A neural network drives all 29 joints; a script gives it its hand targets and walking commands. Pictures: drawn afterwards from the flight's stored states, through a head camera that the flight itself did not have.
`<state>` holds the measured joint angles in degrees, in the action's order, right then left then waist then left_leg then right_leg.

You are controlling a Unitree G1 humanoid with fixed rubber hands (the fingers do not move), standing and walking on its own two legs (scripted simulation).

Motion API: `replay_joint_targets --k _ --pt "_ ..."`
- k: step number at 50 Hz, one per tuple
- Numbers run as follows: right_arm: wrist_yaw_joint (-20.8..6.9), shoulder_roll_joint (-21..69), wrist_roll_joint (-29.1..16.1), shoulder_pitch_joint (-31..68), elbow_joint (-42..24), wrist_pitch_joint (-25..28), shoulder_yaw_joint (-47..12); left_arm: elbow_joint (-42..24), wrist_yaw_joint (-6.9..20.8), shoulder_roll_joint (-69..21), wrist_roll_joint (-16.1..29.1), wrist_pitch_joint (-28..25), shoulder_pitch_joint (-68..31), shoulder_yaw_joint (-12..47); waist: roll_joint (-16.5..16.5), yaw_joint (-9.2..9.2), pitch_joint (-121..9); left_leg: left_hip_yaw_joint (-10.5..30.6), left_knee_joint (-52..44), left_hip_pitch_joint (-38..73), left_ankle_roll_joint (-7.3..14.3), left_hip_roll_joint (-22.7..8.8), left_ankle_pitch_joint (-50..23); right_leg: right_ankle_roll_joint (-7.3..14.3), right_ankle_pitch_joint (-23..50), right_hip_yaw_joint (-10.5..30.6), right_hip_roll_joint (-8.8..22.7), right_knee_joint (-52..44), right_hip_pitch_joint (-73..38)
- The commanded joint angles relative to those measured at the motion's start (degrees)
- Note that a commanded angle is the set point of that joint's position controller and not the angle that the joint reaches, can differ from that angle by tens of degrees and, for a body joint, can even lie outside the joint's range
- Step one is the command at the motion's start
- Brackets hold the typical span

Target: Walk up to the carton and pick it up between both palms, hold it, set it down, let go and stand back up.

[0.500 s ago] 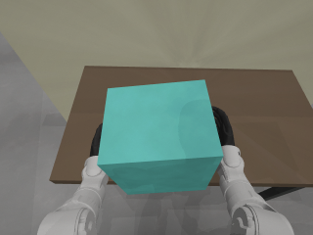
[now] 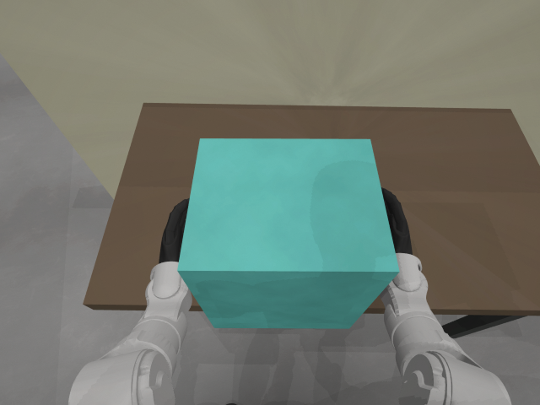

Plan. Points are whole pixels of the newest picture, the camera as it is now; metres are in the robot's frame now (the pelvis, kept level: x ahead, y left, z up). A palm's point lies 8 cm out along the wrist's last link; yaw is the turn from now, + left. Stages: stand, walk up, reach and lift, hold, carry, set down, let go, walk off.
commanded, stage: set down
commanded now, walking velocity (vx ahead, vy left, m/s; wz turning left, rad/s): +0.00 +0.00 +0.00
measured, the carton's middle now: (283, 244) +0.38 -0.01 -0.06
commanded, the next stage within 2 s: none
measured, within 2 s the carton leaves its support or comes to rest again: neither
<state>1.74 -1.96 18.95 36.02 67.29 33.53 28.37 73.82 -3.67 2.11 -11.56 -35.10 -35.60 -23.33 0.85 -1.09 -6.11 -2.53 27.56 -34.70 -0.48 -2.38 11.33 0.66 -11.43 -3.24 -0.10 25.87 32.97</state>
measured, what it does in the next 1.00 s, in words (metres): stands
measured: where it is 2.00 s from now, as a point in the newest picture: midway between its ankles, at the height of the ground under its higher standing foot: outside the picture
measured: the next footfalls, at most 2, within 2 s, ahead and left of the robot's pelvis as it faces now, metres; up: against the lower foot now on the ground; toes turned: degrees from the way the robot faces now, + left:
none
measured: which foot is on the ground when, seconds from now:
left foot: down 0.00-1.00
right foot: down 0.00-1.00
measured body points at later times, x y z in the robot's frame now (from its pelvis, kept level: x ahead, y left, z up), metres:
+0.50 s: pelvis -0.01 +0.00 -0.01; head +0.10 +0.00 +0.43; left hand +0.37 +0.16 -0.04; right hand +0.38 -0.18 -0.02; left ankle +0.00 +0.12 -0.73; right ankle -0.01 -0.11 -0.73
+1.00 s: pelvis +0.00 +0.00 -0.03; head +0.11 +0.00 +0.40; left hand +0.40 +0.18 -0.06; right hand +0.40 -0.19 -0.05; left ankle +0.00 +0.12 -0.73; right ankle -0.01 -0.11 -0.73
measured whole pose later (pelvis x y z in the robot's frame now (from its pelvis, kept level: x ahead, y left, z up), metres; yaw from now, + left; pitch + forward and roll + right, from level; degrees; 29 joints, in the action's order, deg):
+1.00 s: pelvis +0.00 +0.00 -0.03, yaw -2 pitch +26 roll -1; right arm 3.4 -9.0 -11.6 45.1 86.4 34.9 0.3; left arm 87.6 -5.7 8.3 6.9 -34.8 -44.8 -5.3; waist 0.4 0.8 -14.0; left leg -3.1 44.4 -51.4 -1.4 -4.2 18.5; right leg 0.8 -17.9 -2.1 -1.1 41.8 49.8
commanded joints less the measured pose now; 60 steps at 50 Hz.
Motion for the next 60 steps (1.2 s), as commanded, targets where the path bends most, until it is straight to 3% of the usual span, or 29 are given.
replay_joint_targets --k 1,4,9,19,27,30,34,36,38,41,44,47,50,54,56,57,60 --pt "-6.7 32.8 6.6 20.5 3.4 0.6 -15.4 -2.0 5.9 -25.8 -7.3 -2.3 -24.8 12.7 -1.8 0.72 -23.3 -0.8 0.3 8.8 -1.0 2.1 -9.5 -1.1 12.7 0.8 0.2 -0.5 -11.7" --pt "-6.8 32.0 6.6 21.6 2.9 1.2 -15.5 -0.5 5.8 -25.7 -7.6 -2.6 -24.2 12.2 -2.0 1.17 -23.3 -0.9 0.7 8.0 -0.9 2.0 -9.0 -1.0 12.2 0.7 0.2 -0.1 -10.9" --pt "-6.7 31.9 7.1 21.6 4.0 1.1 -14.9 1.4 6.4 -24.9 -7.3 -2.8 -25.1 11.3 -2.9 0.42 -21.0 -1.1 1.0 5.3 -0.3 2.2 -5.2 -1.3 10.1 0.9 0.4 0.5 -10.4" --pt "-7.2 29.5 7.1 21.5 6.0 0.7 -12.1 1.2 5.5 -23.4 -8.2 -2.0 -25.0 10.8 0.1 0.55 -22.1 -0.8 3.2 8.6 -1.1 1.7 -6.0 -0.2 3.8 0.2 -0.1 0.7 -2.9" --pt "-7.2 27.7 7.2 22.3 7.0 0.1 -10.8 2.2 5.4 -20.8 -8.2 -1.6 -25.0 8.7 -1.5 0.7 -20.7 -1.1 3.4 5.9 -0.4 1.9 -3.1 -0.5 1.4 0.3 0.2 1.4 -2.8" --pt "-6.8 25.5 7.0 22.5 7.0 0.3 -9.9 2.6 5.2 -19.2 -7.8 -1.6 -25.3 8.4 -1.7 0.07 -20.8 -0.9 3.7 6.3 -0.4 1.9 -2.8 -0.5 1.6 0.2 0.1 1.8 -2.2" --pt "-5.6 18.6 5.2 22.0 7.5 0.3 -8.7 3.0 4.1 -12.2 -7.2 -1.5 -24.8 6.2 -1.0 0.68 -21.5 -1.2 4.3 6.3 -0.6 2.1 -2.4 -0.6 0.1 0.6 0.1 2.1 -1.7" --pt "-3.5 7.9 1.1 20.6 7.6 0.2 -7.9 2.1 2.0 -1.9 -5.0 -1.2 -23.0 4.7 -1.1 0.92 -22.9 -1.4 5.1 6.3 -0.8 2.0 -4.5 -0.6 2.7 1.3 -0.1 3.1 -2.4" --pt "-0.5 -1.9 -8.4 22.6 9.8 -0.2 -12.1 1.9 -1.3 7.3 1.5 -0.5 -24.5 7.2 -0.5 1.49 -26.6 -1.4 6.4 5.0 -1.4 1.8 -6.0 -0.6 3.3 2.6 -0.7 4.6 -2.0" --pt "1.3 -5.7 -20.5 26.2 13.1 0.0 -20.2 5.4 -3.3 8.4 11.8 -0.1 -26.4 14.4 1.1 1.65 -32.1 -0.1 9.8 6.3 -2.3 1.6 -7.7 0.1 2.0 2.7 -1.7 7.2 2.8" --pt "1.9 -10.9 -27.3 29.2 12.1 1.9 -25.4 8.1 -3.4 11.8 17.9 -1.8 -28.0 17.7 1.9 2.54 -39.9 0.3 15.0 7.3 -3.3 1.8 -13.7 0.1 6.1 2.2 -2.5 10.9 5.9" --pt "2.1 -16.3 -31.5 30.1 10.2 4.6 -28.4 7.5 -2.7 14.9 19.7 -3.1 -27.4 18.3 1.7 3.33 -46.4 0.0 19.5 7.4 -4.8 2.6 -23.3 -1.0 17.6 1.9 -3.4 14.6 2.9" --pt "1.7 -20.7 -34.9 29.7 13.2 5.9 -30.8 6.9 -1.2 16.7 19.8 -2.9 -26.2 18.2 1.1 2.78 -46.2 -0.3 21.9 6.0 -5.7 3.2 -27.8 -1.9 25.5 2.0 -3.6 16.8 0.3" --pt "0.5 -24.2 -39.2 30.0 15.8 6.2 -33.1 4.7 0.4 17.4 22.7 -2.1 -26.6 20.3 0.3 1.41 -43.6 0.0 21.9 5.8 -6.1 3.4 -25.0 -2.5 22.4 1.3 -3.7 16.8 3.7" --pt "-0.3 -24.7 -41.5 30.9 15.6 4.9 -35.4 5.0 1.2 17.7 25.5 -1.3 -27.4 22.4 -1.8 0.63 -41.4 0.1 21.2 4.2 -5.2 3.3 -21.1 -2.9 18.8 1.4 -3.6 16.1 5.7" --pt "-0.8 -24.2 -42.5 31.4 14.9 4.1 -36.4 5.1 1.5 18.2 26.7 -0.8 -28.0 23.3 -2.6 1.12 -40.5 0.2 20.8 3.2 -4.9 3.3 -19.4 -3.1 16.4 1.1 -3.7 15.8 6.5" --pt "-2.5 -25.9 -46.2 31.2 12.0 2.6 -38.3 0.3 2.0 18.9 30.1 0.1 -28.5 26.9 -1.1 0.88 -42.7 1.0 21.6 6.7 -4.9 3.0 -22.6 -2.6 16.0 0.4 -4.1 16.1 10.7"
